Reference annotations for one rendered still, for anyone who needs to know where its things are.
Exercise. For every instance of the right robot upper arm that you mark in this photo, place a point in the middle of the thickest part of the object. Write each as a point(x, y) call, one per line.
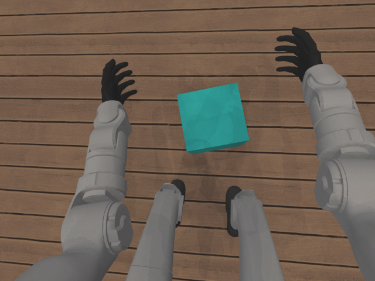
point(346, 188)

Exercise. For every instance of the robot left shin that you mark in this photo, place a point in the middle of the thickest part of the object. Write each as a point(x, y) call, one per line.
point(168, 186)

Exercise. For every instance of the left robot forearm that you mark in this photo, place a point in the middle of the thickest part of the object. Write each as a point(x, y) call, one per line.
point(103, 178)

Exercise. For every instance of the left robot hand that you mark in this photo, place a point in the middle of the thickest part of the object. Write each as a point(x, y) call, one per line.
point(110, 89)

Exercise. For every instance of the robot right thigh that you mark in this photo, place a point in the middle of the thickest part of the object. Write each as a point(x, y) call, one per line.
point(258, 259)

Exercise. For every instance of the right robot hand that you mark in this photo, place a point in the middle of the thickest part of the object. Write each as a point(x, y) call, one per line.
point(305, 50)

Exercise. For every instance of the left robot upper arm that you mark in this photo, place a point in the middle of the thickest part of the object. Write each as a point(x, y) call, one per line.
point(92, 237)

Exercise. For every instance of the right robot forearm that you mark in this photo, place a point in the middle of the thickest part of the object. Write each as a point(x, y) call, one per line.
point(335, 117)

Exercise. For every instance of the carton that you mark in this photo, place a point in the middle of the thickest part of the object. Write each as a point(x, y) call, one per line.
point(212, 119)

